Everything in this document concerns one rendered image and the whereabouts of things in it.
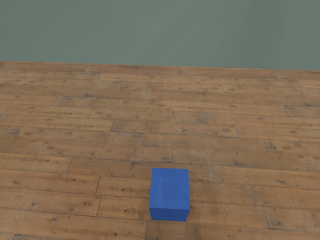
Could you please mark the carton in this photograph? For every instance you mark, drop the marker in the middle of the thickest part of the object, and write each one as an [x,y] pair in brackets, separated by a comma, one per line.
[169,194]

